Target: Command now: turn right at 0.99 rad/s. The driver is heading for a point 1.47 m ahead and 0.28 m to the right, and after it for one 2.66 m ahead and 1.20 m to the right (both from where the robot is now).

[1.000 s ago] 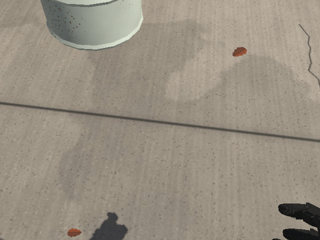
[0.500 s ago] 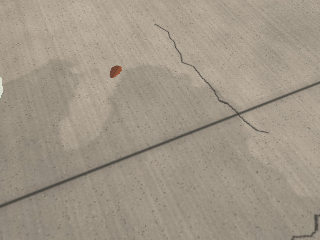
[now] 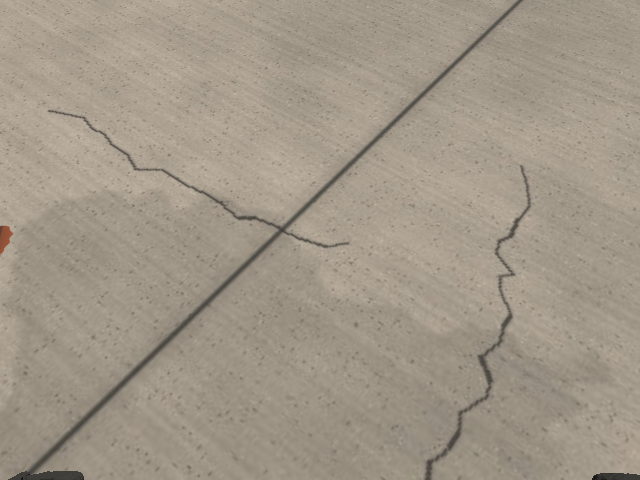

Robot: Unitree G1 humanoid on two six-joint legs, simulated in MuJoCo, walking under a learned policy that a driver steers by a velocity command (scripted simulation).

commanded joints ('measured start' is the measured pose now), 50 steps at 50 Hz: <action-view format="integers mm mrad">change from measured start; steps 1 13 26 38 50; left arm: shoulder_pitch -56 -30 -70 211 277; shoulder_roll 140 90 15 12 132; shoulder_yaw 42 21 -24 -28 2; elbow -81 -76 -92 87 181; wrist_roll -10 -7 -26 39 51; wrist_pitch -9 -40 -53 -171 -135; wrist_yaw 2 -32 -69 -70 62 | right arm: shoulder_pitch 71 172 184 166 55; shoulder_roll -138 -161 -227 -87 -61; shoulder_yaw -51 -44 -74 1 -5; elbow -47 -73 -22 -27 -68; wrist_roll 1 -9 -2 69 76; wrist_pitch -22 -29 -43 -75 -53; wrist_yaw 0 -52 -2 22 93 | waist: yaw -46 -97 -42 10 -53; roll -167 158 111 -133 -130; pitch -159 -66 92 -4 11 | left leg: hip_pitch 205 434 439 -451 -118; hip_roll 61 384 450 237 -16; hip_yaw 1 -79 291 -9 377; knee -242 -462 -515 813 113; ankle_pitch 154 -356 -193 202 448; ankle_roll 38 211 175 120 185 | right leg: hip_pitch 62 -518 -420 215 481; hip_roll -168 -230 -317 -421 -315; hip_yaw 266 -269 -338 -41 -580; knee -49 637 384 -289 -212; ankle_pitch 127 -79 -73 -149 1374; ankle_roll -105 85 -4 -94 117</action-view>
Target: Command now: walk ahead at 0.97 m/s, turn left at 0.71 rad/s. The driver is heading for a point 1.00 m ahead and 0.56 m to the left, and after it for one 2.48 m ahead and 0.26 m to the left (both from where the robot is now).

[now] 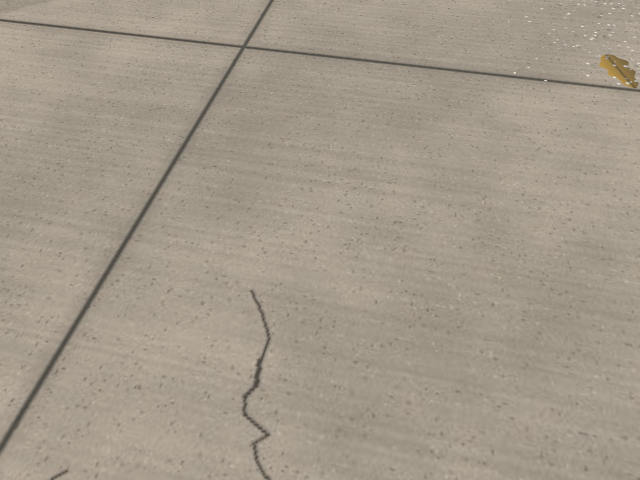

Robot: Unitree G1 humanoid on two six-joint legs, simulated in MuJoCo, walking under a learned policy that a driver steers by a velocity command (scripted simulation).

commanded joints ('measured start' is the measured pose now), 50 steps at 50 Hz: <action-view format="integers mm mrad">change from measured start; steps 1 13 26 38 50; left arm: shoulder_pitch -79 -382 -132 -176 -333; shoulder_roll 283 124 163 201 209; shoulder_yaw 78 6 90 71 22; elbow -77 -334 -258 -61 -261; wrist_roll -2 -1 -23 -17 -74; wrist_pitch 14 -52 -43 -41 -125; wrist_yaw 49 -30 -36 -41 -52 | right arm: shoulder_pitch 92 164 199 -138 322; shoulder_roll -124 -81 -60 -66 -234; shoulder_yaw -46 -32 1 5 -79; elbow -66 -101 -146 -283 -146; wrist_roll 14 -32 -1 -34 -61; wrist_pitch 3 -45 -1 35 -12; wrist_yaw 8 -73 -90 -32 -42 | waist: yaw -156 15 68 -7 -152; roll -206 -139 -253 -40 -33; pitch -22 93 -187 116 -188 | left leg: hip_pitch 364 262 -227 -80 1066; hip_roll -109 33 29 153 261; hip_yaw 156 -675 -240 -118 -934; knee -50 -590 778 288 -554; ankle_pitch -63 -568 -505 -161 -764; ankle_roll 30 272 -37 -53 324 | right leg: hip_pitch -152 -883 28 -383 -1186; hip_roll -250 -104 -418 -272 -59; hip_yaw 5 448 1103 227 446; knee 248 890 70 -102 1286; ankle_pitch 1705 181 -413 380 50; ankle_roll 102 48 -166 -83 -36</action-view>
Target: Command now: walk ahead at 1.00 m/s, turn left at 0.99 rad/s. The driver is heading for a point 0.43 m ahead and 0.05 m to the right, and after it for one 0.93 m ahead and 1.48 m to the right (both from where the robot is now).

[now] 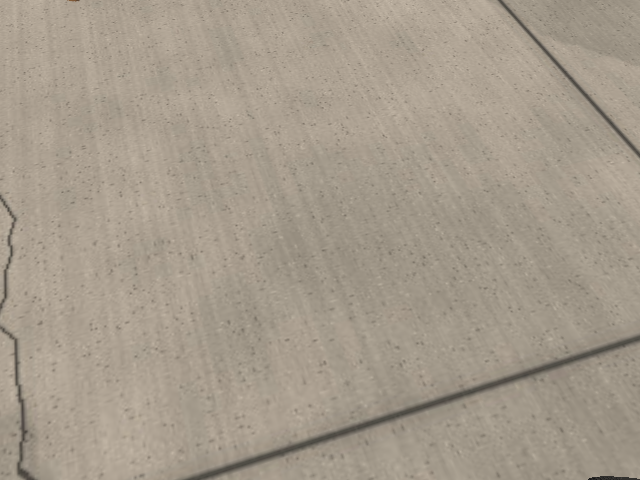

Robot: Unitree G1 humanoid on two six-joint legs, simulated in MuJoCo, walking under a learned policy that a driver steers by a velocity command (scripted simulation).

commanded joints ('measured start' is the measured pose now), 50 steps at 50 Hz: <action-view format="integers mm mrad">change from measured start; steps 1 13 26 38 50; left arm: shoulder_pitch -136 -415 45 223 18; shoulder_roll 135 84 37 141 5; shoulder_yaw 15 12 31 51 26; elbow -194 -278 -74 25 -117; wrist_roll -11 1 27 -24 -38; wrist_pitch -70 -20 1 27 105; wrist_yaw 9 -27 -43 4 -18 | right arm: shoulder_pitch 218 262 55 -272 38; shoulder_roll -152 -87 0 -49 11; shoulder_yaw -55 -29 26 22 -5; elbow -11 127 65 -44 162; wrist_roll -19 13 9 -6 -34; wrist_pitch -53 -54 -53 -107 -88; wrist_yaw -12 -64 -35 -1 -42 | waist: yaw -63 -138 -18 11 -15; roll -112 64 -57 -62 110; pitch -180 32 -66 29 -49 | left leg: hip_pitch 655 250 -168 109 399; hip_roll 321 172 210 126 399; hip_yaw -828 -392 -212 -135 -248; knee -544 -543 463 -277 -591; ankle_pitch -227 56 -37 394 59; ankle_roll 202 57 -86 -178 -37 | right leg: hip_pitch -660 -272 88 80 -575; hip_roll -34 -19 -175 -171 -181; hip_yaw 140 13 375 168 84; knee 46 -833 -1153 -1216 -40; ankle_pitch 56 634 39 473 98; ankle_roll -31 34 -221 -175 -49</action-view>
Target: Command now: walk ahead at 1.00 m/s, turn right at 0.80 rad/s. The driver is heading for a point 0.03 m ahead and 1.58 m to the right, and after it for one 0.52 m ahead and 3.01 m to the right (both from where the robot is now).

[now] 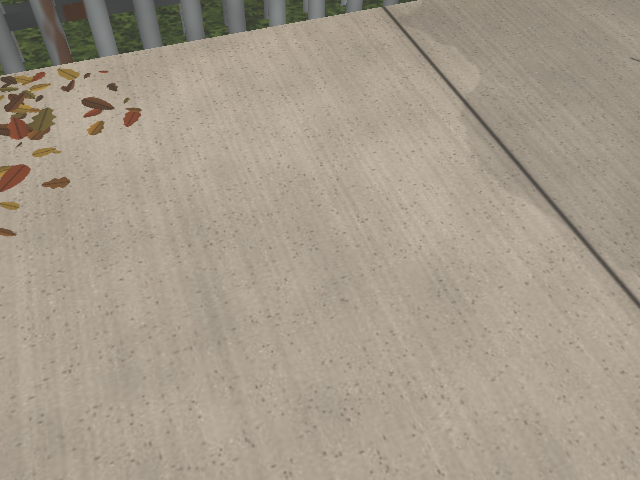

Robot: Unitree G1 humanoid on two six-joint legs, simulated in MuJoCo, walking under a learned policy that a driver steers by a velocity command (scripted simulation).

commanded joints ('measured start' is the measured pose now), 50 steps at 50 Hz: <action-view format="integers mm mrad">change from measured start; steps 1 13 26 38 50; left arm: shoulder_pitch -3 202 24 156 -194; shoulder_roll -46 200 96 4 19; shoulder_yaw -12 80 32 -17 -6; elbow -100 -86 -109 -127 -225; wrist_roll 4 -1 22 -42 8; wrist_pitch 31 37 -39 -10 25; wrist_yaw -16 -65 12 11 -39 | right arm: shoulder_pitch -75 -67 -335 86 2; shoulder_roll -38 -307 -42 -192 -117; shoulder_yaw -10 -69 30 -54 -24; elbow -34 -60 -246 -204 -54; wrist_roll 10 26 -11 5 -5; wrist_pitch -22 39 -22 -23 -16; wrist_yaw -4 -27 -10 4 -20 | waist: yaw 46 278 58 -51 12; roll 151 156 77 465 82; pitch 46 -135 89 -297 113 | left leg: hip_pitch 64 188 -268 635 137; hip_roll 285 242 21 396 218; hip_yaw -208 145 -175 -1086 -54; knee -309 304 281 -255 -352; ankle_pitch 94 1309 235 -779 181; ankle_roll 161 87 -57 170 118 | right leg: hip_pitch -204 490 110 -327 -310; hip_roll -123 157 102 100 -67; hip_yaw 82 -204 331 162 30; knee -18 -498 -1093 222 -145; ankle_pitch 36 171 78 -138 267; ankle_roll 8 -138 -243 -10 4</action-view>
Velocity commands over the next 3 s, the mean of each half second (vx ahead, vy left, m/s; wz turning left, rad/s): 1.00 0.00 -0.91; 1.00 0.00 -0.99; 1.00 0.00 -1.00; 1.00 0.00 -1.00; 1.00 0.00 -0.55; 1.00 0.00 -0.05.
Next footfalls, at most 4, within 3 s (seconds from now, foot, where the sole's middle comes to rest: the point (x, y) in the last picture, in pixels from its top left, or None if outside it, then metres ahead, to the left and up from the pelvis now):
0.28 right None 0.44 -0.13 -0.77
0.70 left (365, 315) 0.89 -0.12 -0.77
1.20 right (549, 295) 0.94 -0.59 -0.77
1.62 left None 1.21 -0.95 -0.77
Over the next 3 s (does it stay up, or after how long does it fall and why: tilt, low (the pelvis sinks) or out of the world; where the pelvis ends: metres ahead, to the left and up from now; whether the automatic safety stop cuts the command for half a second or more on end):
stays up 0.46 -1.80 -0.02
